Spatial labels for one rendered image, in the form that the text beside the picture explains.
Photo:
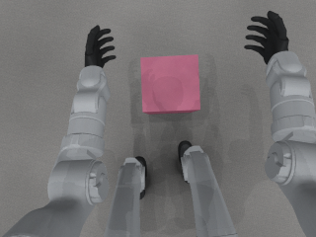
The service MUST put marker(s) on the right robot upper arm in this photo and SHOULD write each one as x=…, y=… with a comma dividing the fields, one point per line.
x=292, y=165

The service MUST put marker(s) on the robot left hand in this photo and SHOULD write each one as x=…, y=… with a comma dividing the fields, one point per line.
x=93, y=53

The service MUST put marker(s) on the carton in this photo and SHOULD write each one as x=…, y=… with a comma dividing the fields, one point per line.
x=170, y=84

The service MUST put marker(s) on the left robot upper arm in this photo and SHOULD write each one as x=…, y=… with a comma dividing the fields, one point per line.
x=74, y=188

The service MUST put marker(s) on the right robot forearm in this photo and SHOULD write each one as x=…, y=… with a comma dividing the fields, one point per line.
x=292, y=104

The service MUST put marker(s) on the right robot shin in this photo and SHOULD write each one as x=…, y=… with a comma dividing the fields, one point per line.
x=196, y=148

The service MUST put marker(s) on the robot shin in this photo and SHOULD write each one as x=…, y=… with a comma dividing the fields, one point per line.
x=130, y=160
x=196, y=148

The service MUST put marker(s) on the left robot shin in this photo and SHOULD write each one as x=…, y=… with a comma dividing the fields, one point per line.
x=130, y=160

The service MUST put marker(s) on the left robot forearm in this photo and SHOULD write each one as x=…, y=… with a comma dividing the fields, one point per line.
x=85, y=134

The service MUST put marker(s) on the robot right hand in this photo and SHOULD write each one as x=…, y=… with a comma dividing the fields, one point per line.
x=275, y=36

